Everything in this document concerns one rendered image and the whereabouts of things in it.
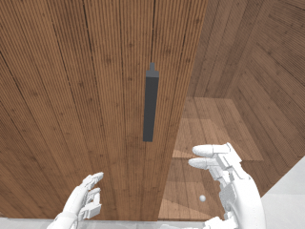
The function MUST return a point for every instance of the left robot hand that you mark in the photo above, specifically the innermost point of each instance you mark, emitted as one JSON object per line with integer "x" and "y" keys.
{"x": 80, "y": 200}

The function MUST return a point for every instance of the wardrobe door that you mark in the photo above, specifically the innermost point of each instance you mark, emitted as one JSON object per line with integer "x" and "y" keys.
{"x": 72, "y": 100}

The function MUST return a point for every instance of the right robot hand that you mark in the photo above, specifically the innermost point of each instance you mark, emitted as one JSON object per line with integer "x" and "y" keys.
{"x": 238, "y": 189}

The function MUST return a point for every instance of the robot left forearm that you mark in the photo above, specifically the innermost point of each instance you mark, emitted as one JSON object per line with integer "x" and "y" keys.
{"x": 65, "y": 220}

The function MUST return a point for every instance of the handle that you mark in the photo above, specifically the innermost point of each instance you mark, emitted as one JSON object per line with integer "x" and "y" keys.
{"x": 151, "y": 90}

